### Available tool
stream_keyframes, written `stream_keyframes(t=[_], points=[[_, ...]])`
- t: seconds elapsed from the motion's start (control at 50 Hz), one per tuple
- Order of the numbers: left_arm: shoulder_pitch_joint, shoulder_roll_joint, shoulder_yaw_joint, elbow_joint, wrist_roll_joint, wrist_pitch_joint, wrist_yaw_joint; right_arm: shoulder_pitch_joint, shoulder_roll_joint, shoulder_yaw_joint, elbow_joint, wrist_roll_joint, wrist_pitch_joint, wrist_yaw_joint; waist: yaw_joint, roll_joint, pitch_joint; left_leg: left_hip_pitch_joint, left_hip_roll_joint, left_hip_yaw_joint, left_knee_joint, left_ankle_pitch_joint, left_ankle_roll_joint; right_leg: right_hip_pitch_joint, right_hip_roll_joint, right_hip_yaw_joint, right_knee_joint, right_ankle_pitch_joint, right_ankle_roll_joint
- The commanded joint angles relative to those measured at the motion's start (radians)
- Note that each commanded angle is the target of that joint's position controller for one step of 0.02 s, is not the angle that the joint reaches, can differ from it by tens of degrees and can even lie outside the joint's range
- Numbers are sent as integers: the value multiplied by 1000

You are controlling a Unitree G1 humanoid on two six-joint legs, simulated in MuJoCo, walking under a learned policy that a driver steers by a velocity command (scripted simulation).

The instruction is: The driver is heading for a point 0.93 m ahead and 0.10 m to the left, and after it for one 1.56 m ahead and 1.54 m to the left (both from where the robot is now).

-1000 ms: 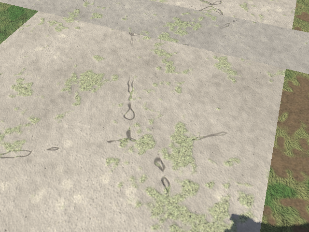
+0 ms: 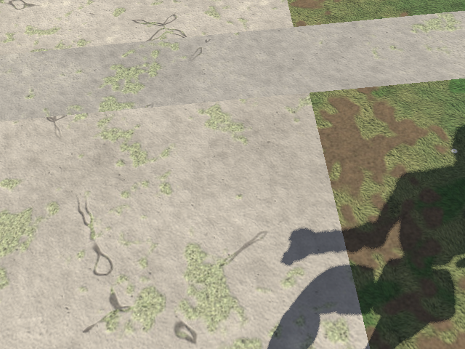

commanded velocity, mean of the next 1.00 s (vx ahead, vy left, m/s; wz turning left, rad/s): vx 0.20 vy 0.00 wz -0.09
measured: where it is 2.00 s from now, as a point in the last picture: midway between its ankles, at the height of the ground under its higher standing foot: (215, 254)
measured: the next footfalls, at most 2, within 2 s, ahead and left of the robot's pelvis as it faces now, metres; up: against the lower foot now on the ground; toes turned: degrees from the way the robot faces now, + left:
left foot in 0.28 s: +0.07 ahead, +0.14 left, +0.00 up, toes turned -12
right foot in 0.62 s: +0.00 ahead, -0.10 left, +0.00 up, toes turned -10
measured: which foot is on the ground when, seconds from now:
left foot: up 0.00-0.26, down 0.28-0.62, up 0.64-1.00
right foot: down 0.00-0.28, up 0.30-0.60, down 0.62-1.00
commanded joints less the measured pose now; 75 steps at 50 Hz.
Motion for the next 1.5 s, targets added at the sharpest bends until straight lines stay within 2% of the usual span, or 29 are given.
stream_keyframes(t=[0.02, 0.24, 0.26, 0.28, 0.3, 0.32, 0.34, 0.4, 0.44, 0.52, 0.6, 0.62, 0.64, 0.66, 0.7, 0.78, 0.88, 0.98, 1.02, 1.06, 1.08, 1.1, 1.12, 1.14, 1.18, 1.24, 1.32, 1.4, 1.5], points=[[-12, 169, 47, -80, -5, -10, 18, -9, -53, -10, -67, 3, -12, -3, -4, -144, -170, -41, -5, -44, -114, 45, -12, 222, -234, 262, -96, 364, -175], [-53, 152, 37, -109, -10, 18, 16, 50, -49, -8, -70, 13, -41, 42, -20, -184, -161, 289, -37, -13, -618, 151, 39, 133, -178, 390, -11, 261, -127], [-33, 134, 31, -106, -11, 20, 19, 67, -66, -12, -68, 2, -43, 44, -22, -157, -161, 380, 6, -36, -695, 256, 63, 85, -143, 370, 17, 171, -83], [-2, 88, 16, -109, 6, 17, 19, 80, -125, -21, -82, -19, -41, 40, 1, -10, -171, 473, 175, -193, -734, 369, 123, -18, -62, 284, 152, -33, -22], [16, 86, 18, -131, 2, 6, 15, 54, -180, -30, -74, -36, -33, 38, 52, 224, -110, 446, 323, -379, -758, 534, 278, -166, 85, 120, 265, -339, 33], [-10, 158, 39, -123, 15, -3, 17, 37, -124, -19, -95, -39, -40, 36, 7, 205, -112, 391, 394, -451, -780, 525, 374, -171, 43, 124, 469, -449, 81], [-12, 199, 57, -106, 2, -4, 16, 20, -112, -16, -103, -27, -43, 32, 6, 144, -97, 394, 353, -398, -774, 500, 362, -195, 42, 131, 596, -415, 97], [27, 114, 43, -60, 4, 19, 20, -22, -67, 3, -102, 6, -42, 26, 26, 84, -76, 406, 239, -234, -735, 527, 282, -197, 30, 137, 653, -297, 141], [19, 47, 15, -59, 2, 18, 8, 23, -44, 10, -81, 6, -31, 27, 6, 114, -101, 428, 171, -170, -782, 227, 252, -147, -7, 37, 478, -228, 148], [-81, 62, 8, -91, -17, -11, -7, 118, -140, -15, -68, 15, -13, 22, -73, 181, -39, 413, 200, -242, -838, -62, 276, -71, -8, -70, 222, -306, 113], [57, 58, 14, -19, -13, -50, -11, 117, -119, -4, -59, 38, -22, 30, 6, 112, -31, 263, 176, -218, -783, -63, 242, 241, 1, -87, -106, -61, 21], [144, 74, 20, -2, -12, -57, -4, 90, -61, 16, -68, 28, -33, 36, 50, 78, -71, 138, 137, -186, -689, -52, 193, 414, -78, 7, -111, -68, -7], [259, 151, 38, 18, 1, -61, 6, 33, 37, 44, -104, 12, -52, 47, 92, -122, -117, -67, 13, -28, -405, -70, 113, 580, -262, 248, -145, -148, -67], [294, 238, 67, 35, 11, -68, -6, -33, -20, 32, -159, 36, -71, 47, 114, -282, -36, -229, -11, 23, -251, -193, 96, 488, -436, 495, -258, -296, -194], [238, 119, 34, 31, 13, -100, -4, -10, -97, 1, -132, 60, -77, 53, 84, -184, 74, -344, 48, -92, -39, -85, 114, 457, -391, 433, -300, -402, -184], [167, 79, 21, 29, 14, -115, -5, 41, -47, 5, -94, 39, -74, 70, 43, -132, 66, -318, 53, -98, -5, 174, 91, 406, -292, 125, -329, 18, -103], [162, 104, 28, 56, 10, -119, -2, -45, -1, 28, -135, 28, -65, 86, 65, -120, 82, -176, 59, -2, -240, 392, 46, 278, -250, -92, -352, 171, -86], [209, 150, 39, 108, -13, -105, 1, -133, -8, 34, -198, 33, -68, 116, 74, -109, 109, -108, 38, 72, -423, 343, 116, 371, -308, -163, -310, 328, -69], [200, 182, 46, 111, -12, -93, 6, -91, -45, 17, -208, 32, -64, 119, 29, -148, 39, 2, -24, 129, -434, 251, 163, 427, -315, -198, -171, 732, -47], [184, 200, 47, 103, -13, -76, 16, 168, -131, -32, -153, 38, -54, 107, -119, -151, -128, 366, -109, 157, -477, 251, 225, 353, -277, -243, 186, 954, -5], [195, 183, 35, 83, -5, -83, 23, 324, -195, -61, -122, 39, -41, 86, -191, -75, -215, 684, -35, -1, -479, 252, 268, 100, -242, -231, 469, 701, 33], [313, 12, -19, 26, 23, -108, 4, 311, -301, -70, -127, 36, -47, 77, -50, 236, -344, 999, 269, -618, -592, 16, 461, -318, -34, -149, 873, -349, 96], [206, 99, -9, 22, -8, -149, -9, 354, -219, -49, -147, 32, -58, 77, -136, 126, -479, 1022, 318, -858, -762, -133, 483, -391, -10, 83, 987, -390, 79], [97, 145, 5, -17, -46, -162, -14, 314, -172, -35, -131, 22, -68, 78, -139, 86, -300, 908, 292, -708, -795, -76, 420, -475, -57, 76, 975, -296, 61], [62, 130, 0, -21, -7, -172, -1, 171, -130, -20, -154, 21, -74, 75, -43, -39, -123, 581, 207, -485, -803, 139, 363, -392, -137, 55, 805, -158, 49], [117, 125, 7, -8, 15, -134, 0, 96, -103, -11, -177, 7, -80, 67, 32, 11, -78, 367, 148, -365, -865, 311, 372, -274, -168, 46, 713, -100, 76], [4, 88, -6, -42, 33, -115, 7, 143, -126, -14, -142, 17, -84, 48, 5, 5, -17, 263, 93, -260, -879, 385, 351, -299, -147, 12, 499, 78, 130], [-164, 55, -21, -76, 18, -131, -8, 211, -140, -17, -112, 32, -69, 35, -68, 31, -16, 275, 50, -239, -834, 306, 291, -218, -75, -4, 184, 288, 135], [-217, 100, -5, -90, 1, -153, -37, 275, -127, -13, -81, 34, -50, 26, -81, 69, -35, 454, 118, -366, -712, 303, 273, -185, -45, 26, 39, 217, 100]])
